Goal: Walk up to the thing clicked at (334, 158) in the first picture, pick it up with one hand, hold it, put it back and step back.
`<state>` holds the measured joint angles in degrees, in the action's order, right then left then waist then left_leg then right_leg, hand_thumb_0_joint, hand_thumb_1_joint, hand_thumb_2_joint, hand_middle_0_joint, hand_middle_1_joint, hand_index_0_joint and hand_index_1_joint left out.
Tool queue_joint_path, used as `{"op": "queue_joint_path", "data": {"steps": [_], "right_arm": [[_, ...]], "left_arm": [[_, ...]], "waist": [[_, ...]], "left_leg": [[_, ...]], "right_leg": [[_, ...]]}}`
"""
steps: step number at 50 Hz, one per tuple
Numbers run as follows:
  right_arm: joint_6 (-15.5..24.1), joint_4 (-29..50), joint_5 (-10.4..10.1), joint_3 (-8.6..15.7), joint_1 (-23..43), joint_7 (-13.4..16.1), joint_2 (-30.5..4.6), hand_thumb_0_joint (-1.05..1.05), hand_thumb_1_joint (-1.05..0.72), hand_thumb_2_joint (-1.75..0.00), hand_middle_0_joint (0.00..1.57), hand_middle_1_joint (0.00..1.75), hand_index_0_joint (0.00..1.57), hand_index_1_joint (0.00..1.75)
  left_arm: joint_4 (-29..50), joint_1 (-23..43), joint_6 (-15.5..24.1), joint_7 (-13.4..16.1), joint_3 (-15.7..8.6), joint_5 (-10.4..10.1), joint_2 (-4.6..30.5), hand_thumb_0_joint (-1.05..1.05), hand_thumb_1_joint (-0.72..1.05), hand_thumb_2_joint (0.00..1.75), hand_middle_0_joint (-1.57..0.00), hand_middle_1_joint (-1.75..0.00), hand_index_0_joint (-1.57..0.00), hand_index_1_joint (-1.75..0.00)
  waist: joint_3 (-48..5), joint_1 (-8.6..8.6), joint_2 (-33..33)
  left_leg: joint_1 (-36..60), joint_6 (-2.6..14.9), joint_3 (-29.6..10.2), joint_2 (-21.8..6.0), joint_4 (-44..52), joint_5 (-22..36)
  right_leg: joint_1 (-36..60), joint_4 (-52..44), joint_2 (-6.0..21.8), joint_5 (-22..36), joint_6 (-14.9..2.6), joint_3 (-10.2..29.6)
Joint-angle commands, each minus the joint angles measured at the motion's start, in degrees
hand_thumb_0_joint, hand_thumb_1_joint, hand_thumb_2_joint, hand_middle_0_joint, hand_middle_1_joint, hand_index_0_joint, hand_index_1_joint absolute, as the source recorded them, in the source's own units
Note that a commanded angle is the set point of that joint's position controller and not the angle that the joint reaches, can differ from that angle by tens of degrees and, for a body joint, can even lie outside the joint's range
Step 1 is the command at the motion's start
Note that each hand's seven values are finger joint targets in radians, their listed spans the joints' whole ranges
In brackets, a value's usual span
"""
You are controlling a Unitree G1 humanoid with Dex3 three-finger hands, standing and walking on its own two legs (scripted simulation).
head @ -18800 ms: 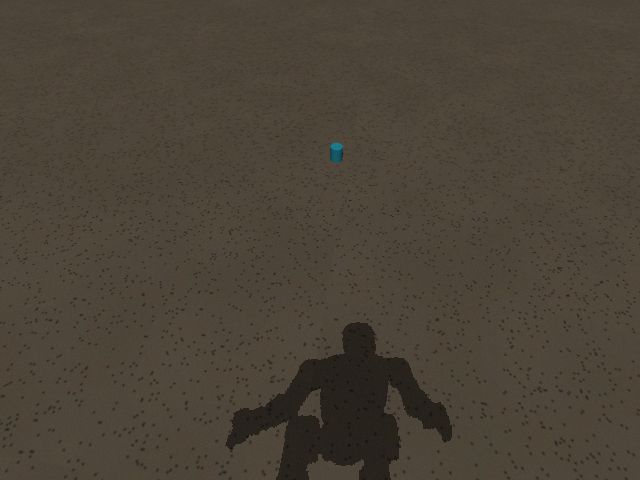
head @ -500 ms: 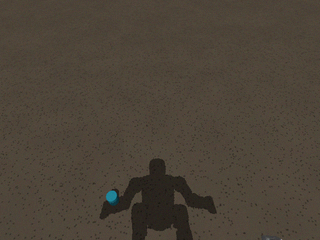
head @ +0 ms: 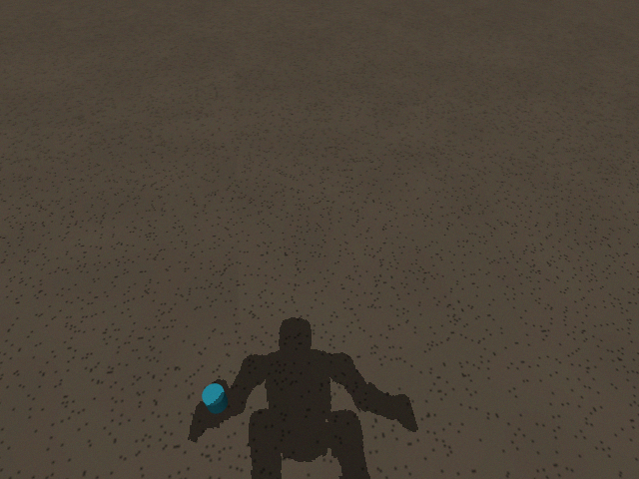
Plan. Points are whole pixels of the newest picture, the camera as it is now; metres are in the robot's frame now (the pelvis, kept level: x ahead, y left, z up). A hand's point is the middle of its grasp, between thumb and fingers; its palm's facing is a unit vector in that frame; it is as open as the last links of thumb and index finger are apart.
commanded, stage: walk up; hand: left
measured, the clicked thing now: (215, 398) +0.47 +0.28 -0.74
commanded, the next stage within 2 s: none
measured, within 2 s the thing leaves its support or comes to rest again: neither
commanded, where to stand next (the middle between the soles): +0.09 +0.02 m, yaw +3 degrees
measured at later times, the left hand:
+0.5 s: hand out of the picture +0.06 +0.26 -0.16, palm faces +0.01 -0.92 -0.40, open 7.4 cm
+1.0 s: hand out of the picture -0.06 +0.25 -0.15, palm faces +0.12 -0.90 -0.41, open 7.4 cm
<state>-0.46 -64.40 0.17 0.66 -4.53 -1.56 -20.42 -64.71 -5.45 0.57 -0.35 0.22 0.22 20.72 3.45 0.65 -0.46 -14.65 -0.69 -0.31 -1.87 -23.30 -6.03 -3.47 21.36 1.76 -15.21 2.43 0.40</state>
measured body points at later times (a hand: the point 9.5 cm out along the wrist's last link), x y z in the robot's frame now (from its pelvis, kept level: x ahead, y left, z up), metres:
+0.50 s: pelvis -0.02 -0.01 -0.01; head +0.03 -0.01 +0.44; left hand +0.06 +0.31 -0.13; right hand +0.10 -0.32 -0.14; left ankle +0.07 +0.13 -0.74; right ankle -0.04 -0.15 -0.74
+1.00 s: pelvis -0.07 -0.03 -0.01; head -0.03 -0.04 +0.43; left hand -0.06 +0.29 -0.12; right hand +0.04 -0.33 -0.15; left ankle -0.09 +0.11 -0.74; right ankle -0.07 -0.14 -0.74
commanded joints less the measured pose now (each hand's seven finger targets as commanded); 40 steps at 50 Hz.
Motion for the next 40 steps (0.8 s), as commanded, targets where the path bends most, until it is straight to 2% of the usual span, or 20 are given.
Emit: {"op": "queue_joint_path", "data": {"steps": [1, 10, 16, 17, 18, 21, 22, 25, 26, 28, 29, 30, 31, 32, 33, 34, 36, 37, 38, 40], "right_arm": [[1.32, 3.45, -0.03, 2.46, 3.83, 0.88, -12.29, 0.0, -0.9, -0.9, 0.2, 0.3, 0.2, 0.3], [1.26, 3.32, -0.04, 2.46, 3.86, 0.96, -11.86, 0.0, -0.9, -0.9, 0.2, 0.3, 0.2, 0.3], [1.12, 3.26, -0.1, 2.46, 4.16, 0.99, -11.66, 0.0, -0.9, -0.9, 0.2, 0.3, 0.2, 0.3], [0.12, 4.18, -0.16, 3.92, 4.43, 0.96, -15.67, 0.0, -0.9, -0.9, 0.2, 0.3, 0.2, 0.3], [-0.34, 4.9, -0.67, 4.11, 3.27, 1.15, -15.07, 0.0, -0.9, -0.9, 0.2, 0.3, 0.2, 0.3], [-1.14, 6.68, -0.9, 5.22, 1.99, 1.25, -15.32, 0.0, -0.9, -0.9, 0.2, 0.3, 0.2, 0.3], [-1.55, 7.62, -0.66, 5.8, 2.02, 1.28, -15.93, 0.0, -0.9, -0.9, 0.2, 0.3, 0.2, 0.3], [-2.62, 12.15, 0.57, 6.67, 5.33, 1.39, -16.63, 0.0, -0.9, -0.9, 0.2, 0.3, 0.2, 0.3], [-3.0, 13.32, 1.18, 6.84, 6.26, 1.39, -16.48, 0.0, -0.9, -0.9, 0.2, 0.3, 0.2, 0.3], [-3.81, 15.78, 1.51, 7.12, 9.57, 1.42, -15.83, 0.0, -0.9, -0.9, 0.2, 0.3, 0.2, 0.3], [-3.97, 16.48, 1.22, 6.54, 11.67, 1.48, -13.78, 0.0, -0.9, -0.9, 0.2, 0.3, 0.2, 0.3], [-3.97, 17.48, 0.38, 5.93, 11.26, 1.63, -10.76, 0.0, -0.9, -0.9, 0.2, 0.3, 0.2, 0.3], [-3.98, 17.37, 0.63, 5.43, 8.45, 2.14, -9.43, 0.0, -0.9, -0.9, 0.2, 0.3, 0.2, 0.3], [-4.03, 16.12, 1.06, 5.91, 2.57, 2.3, -10.55, 0.0, -0.9, -0.9, 0.2, 0.3, 0.2, 0.3], [-4.06, 15.41, 0.94, 6.32, -0.15, 2.38, -11.52, 0.0, -0.9, -0.9, 0.2, 0.3, 0.2, 0.3], [-3.68, 14.81, 0.43, 6.8, -1.63, 2.35, -12.89, 0.0, -0.9, -0.9, 0.2, 0.3, 0.2, 0.3], [-3.03, 14.09, 0.14, 7.05, -4.46, 1.67, -13.37, 0.0, -0.9, -0.9, 0.2, 0.3, 0.2, 0.3], [-2.67, 13.94, 0.16, 6.44, -4.87, 1.53, -12.86, 0.0, -0.9, -0.9, 0.2, 0.3, 0.2, 0.3], [-2.41, 14.11, 0.34, 6.05, -4.8, 1.34, -12.72, 0.0, -0.9, -0.9, 0.2, 0.3, 0.2, 0.3], [-1.56, 15.59, 1.16, 5.2, -0.83, 0.95, -12.34, 0.0, -0.9, -0.9, 0.2, 0.3, 0.2, 0.3]], "left_arm": [[2.62, 2.38, 1.38, 0.77, -2.48, 0.26, 12.09, 0.0, 0.9, 0.9, -0.2, -0.3, -0.2, -0.3], [2.44, 1.9, 1.46, 0.9, -2.79, 0.26, 12.11, 0.0, 0.9, 0.9, -0.2, -0.3, -0.2, -0.3], [2.05, 1.11, 1.24, 0.98, -2.86, 0.35, 11.75, 0.0, 0.9, 0.9, -0.2, -0.3, -0.2, -0.3], [3.35, 0.57, 0.4, 1.53, -4.18, -0.51, 15.14, 0.0, 0.9, 0.9, -0.2, -0.3, -0.2, -0.3], [4.46, -0.6, -0.01, 1.85, -4.17, -0.86, 14.3, 0.0, 0.9, 0.9, -0.2, -0.3, -0.2, -0.3], [6.39, -1.4, -0.87, 2.1, -4.6, -0.99, 13.1, 0.0, 0.9, 0.9, -0.2, -0.3, -0.2, -0.3], [7.31, -2.09, -1.35, 2.05, -4.51, -1.05, 12.22, 0.0, 0.9, 0.9, -0.2, -0.3, -0.2, -0.3], [8.29, -7.33, -2.92, 1.89, -5.16, -0.7, 11.02, 0.0, 0.9, 0.9, -0.2, -0.3, -0.2, -0.3], [8.41, -8.94, -3.16, 1.79, -5.35, -0.56, 10.64, 0.0, 0.9, 0.9, -0.2, -0.3, -0.2, -0.3], [7.44, -13.97, -3.1, 1.63, -6.25, -0.12, 11.12, 0.0, 0.9, 0.9, -0.2, -0.3, -0.2, -0.3], [7.87, -15.09, -2.75, 1.69, -6.42, 0.5, 11.54, 0.0, 0.9, 0.9, -0.2, -0.3, -0.2, -0.3], [9.54, -12.64, -2.02, 1.84, -7.65, 1.79, 16.8, 0.0, 0.9, 0.9, -0.2, -0.3, -0.2, -0.3], [12.74, -6.64, -1.53, 1.99, -8.93, 2.68, 20.87, 0.0, 0.9, 0.9, -0.2, -0.3, -0.2, -0.3], [15.06, -1.69, -1.25, 2.06, -8.89, 2.92, 20.64, 0.0, 0.9, 0.9, -0.2, -0.3, -0.2, -0.3], [15.9, 0.66, -0.77, 2.22, -8.9, 3.21, 21.26, 0.0, 0.9, 0.9, -0.2, -0.3, -0.2, -0.3], [17.52, 3.29, -0.55, 2.1, -8.69, 3.09, 18.48, 0.0, 0.9, 0.9, -0.2, -0.3, -0.2, -0.3], [17.79, 3.49, 0.23, 2.14, -8.19, 2.99, 15.18, 0.0, 0.9, 0.9, -0.2, -0.3, -0.2, -0.3], [17.35, 1.33, 0.68, 2.26, -7.91, 2.77, 14.38, 0.0, 0.9, 0.9, -0.2, -0.3, -0.2, -0.3], [17.08, -0.95, 1.13, 2.29, -7.8, 2.84, 13.78, 0.0, 0.9, 0.9, -0.2, -0.3, -0.2, -0.3], [16.52, -6.65, 1.58, 2.07, -7.96, 3.16, 13.48, 0.0, 0.9, 0.9, -0.2, -0.3, -0.2, -0.3]], "waist": [[-3.9, -0.04, -0.92], [-5.0, -0.21, 0.35], [-4.4, -0.4, -0.8], [1.42, -0.49, -1.35], [-1.34, -0.43, -1.13], [-8.22, 0.23, -2.99], [-10.28, 0.24, -5.12], [-12.69, -1.16, -12.13], [-12.46, -1.78, -12.2], [-10.95, -4.57, -9.81], [-7.32, -7.07, -5.43], [-2.77, -6.53, 9.32], [0.45, -4.31, 12.07], [0.28, -1.36, 8.49], [-0.56, -0.33, 11.24], [0.06, 0.99, 9.76], [-1.61, 1.14, 7.19], [-3.47, 0.12, 6.21], [-4.94, -0.97, 6.13], [-5.09, -4.64, 7.93]], "left_leg": [[5.91, 2.39, -7.21, -5.57, 5.5, -5.71], [8.1, 2.22, -6.28, -5.3, 4.48, 1.15], [6.91, 2.24, -7.28, -5.63, 5.77, 0.22], [4.59, 2.68, -6.73, -5.45, -0.07, 20.1], [6.33, 3.67, -5.96, -6.05, -1.98, 26.69], [7.52, 6.82, -7.25, -8.01, -2.42, 30.9], [6.84, 8.4, -9.14, -9.32, -0.79, 27.69], [-0.23, 13.48, -14.88, -13.98, 2.7, 13.66], [-3.16, 13.45, -14.53, -13.73, 2.58, 8.46], [-8.4, 11.15, -12.18, -11.19, -2.86, 1.52], [-8.18, 7.54, -9.63, -6.53, -10.08, -1.4], [-14.4, 3.35, -5.58, 4.38, -22.66, -12.38], [-18.27, 0.9, -8.56, 9.09, -32.48, -25.5], [-16.99, 0.74, -10.69, 7.3, -39.36, -27.13], [-15.48, 1.34, -11.26, 7.15, -44.39, -27.04], [-14.05, 1.16, -11.67, 7.14, -47.54, -24.58], [-13.34, -0.24, -10.43, 6.97, -47.99, -18.11], [-14.73, -0.24, -10.12, 6.73, -45.39, -16.28], [-16.06, -0.42, -9.56, 5.59, -41.74, -15.76], [-19.32, -0.58, -7.33, 3.44, -29.09, -18.31]], "right_leg": [[-6.0, -6.28, 4.47, 1.28, -3.74, 3.18], [-5.34, -6.07, 4.97, 5.7, -3.27, 2.34], [-4.4, -6.1, 4.7, 4.89, -3.24, 1.69], [-9.02, 0.77, 4.81, 16.9, -3.16, 1.67], [-8.65, 2.86, 4.26, 19.37, -3.1, 0.59], [-6.22, 10.71, 1.4, 16.88, -3.53, -1.59], [-6.04, 14.8, -0.34, 11.51, -3.63, -2.26], [-5.67, 28.29, -3.17, -16.04, -4.6, -1.84], [-5.38, 28.42, -2.43, -16.91, -5.08, -1.23], [-3.75, 21.38, -0.59, -11.07, -6.46, -0.83], [-8.54, 8.35, 3.62, -8.63, -7.7, 3.74], [-11.51, -2.82, 13.38, -1.45, -9.89, 18.99], [-15.42, -5.74, 20.1, 4.1, -13.25, 26.36], [-17.8, -4.3, 21.88, 7.61, -16.9, 23.79], [-20.87, -4.5, 23.31, 9.93, -18.76, 25.21], [-20.86, -2.74, 19.68, 13.19, -17.43, 19.63], [-14.72, 0.44, 13.01, 14.14, -14.04, 11.16], [-9.21, 1.45, 11.56, 10.93, -12.04, 9.93], [-3.85, 1.31, 11.28, 6.14, -11.59, 10.11], [5.85, -0.89, 12.09, -6.04, -12.35, 12.3]]}}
